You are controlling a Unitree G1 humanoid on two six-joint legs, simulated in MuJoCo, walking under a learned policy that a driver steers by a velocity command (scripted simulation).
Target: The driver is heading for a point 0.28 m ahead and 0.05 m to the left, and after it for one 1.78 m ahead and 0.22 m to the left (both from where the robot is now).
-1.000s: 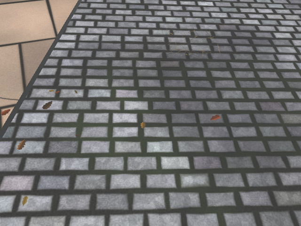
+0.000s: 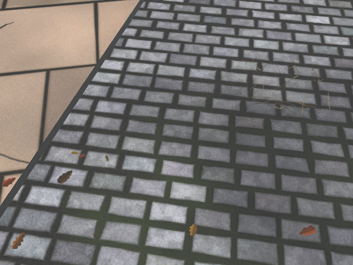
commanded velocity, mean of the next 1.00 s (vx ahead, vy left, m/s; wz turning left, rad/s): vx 0.16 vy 0.00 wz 0.30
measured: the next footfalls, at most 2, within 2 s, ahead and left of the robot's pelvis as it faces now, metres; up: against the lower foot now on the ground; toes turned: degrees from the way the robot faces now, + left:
right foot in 0.30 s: +0.36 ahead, -0.12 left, +0.00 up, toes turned +16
left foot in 0.72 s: +0.24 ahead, +0.10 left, +0.00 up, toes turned +21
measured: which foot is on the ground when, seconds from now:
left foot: down 0.00-0.30, up 0.32-0.70, down 0.72-1.00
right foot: up 0.00-0.28, down 0.30-0.86, up 0.88-1.00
